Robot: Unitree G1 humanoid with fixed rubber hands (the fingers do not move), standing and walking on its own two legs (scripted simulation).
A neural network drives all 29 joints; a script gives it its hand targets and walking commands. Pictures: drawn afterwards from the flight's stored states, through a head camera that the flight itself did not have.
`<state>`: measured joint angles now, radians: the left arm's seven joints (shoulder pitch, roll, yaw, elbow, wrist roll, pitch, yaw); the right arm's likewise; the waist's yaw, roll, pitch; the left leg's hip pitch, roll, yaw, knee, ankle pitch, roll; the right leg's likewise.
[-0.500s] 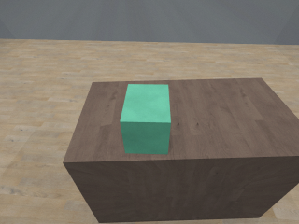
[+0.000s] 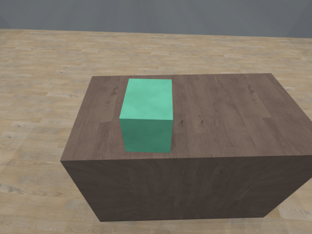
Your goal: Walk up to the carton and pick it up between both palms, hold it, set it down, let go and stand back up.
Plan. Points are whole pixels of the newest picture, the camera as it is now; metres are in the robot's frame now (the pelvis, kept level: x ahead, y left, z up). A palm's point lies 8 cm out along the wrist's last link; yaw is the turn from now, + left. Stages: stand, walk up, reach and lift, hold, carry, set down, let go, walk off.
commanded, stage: stand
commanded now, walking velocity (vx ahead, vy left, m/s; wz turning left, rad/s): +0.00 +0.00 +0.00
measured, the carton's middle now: (149, 114) +0.53 +0.01 -0.01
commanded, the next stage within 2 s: none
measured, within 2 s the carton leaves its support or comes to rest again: neither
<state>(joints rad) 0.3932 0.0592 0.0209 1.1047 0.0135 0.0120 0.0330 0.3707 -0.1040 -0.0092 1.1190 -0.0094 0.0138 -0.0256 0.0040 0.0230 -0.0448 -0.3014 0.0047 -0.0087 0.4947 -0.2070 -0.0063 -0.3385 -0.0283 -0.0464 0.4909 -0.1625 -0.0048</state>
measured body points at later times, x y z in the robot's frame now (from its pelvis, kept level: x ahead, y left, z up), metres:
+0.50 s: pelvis +0.02 +0.00 +0.00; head +0.01 -0.01 +0.45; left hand -0.01 +0.19 -0.16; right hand +0.00 -0.20 -0.17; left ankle +0.04 +0.13 -0.74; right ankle +0.06 -0.12 -0.74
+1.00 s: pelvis +0.04 +0.00 +0.00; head +0.05 -0.01 +0.45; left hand +0.01 +0.19 -0.16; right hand +0.02 -0.20 -0.17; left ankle +0.04 +0.13 -0.74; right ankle +0.06 -0.12 -0.74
